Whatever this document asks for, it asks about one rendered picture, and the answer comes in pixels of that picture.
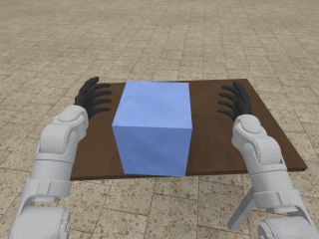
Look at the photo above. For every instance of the left robot forearm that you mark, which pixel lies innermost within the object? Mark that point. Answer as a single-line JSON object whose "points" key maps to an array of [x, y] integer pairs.
{"points": [[54, 158]]}

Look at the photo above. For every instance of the robot right upper arm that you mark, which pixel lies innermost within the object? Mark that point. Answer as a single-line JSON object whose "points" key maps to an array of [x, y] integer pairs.
{"points": [[295, 227]]}

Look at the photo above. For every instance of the robot left upper arm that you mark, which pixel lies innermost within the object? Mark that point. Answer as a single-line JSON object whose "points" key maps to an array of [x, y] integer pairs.
{"points": [[43, 222]]}

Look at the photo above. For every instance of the robot right hand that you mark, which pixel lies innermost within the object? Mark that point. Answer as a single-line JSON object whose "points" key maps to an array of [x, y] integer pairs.
{"points": [[241, 106]]}

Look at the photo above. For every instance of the robot left hand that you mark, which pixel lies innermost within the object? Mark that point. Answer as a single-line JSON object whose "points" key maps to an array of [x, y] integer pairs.
{"points": [[86, 97]]}

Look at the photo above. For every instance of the table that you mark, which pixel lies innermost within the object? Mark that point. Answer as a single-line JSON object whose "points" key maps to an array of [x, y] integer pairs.
{"points": [[211, 151]]}

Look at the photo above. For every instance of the carton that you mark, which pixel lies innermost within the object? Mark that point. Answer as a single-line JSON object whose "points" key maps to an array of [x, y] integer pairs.
{"points": [[152, 128]]}

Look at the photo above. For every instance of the right robot forearm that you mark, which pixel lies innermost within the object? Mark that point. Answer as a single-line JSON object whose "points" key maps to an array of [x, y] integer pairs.
{"points": [[273, 188]]}

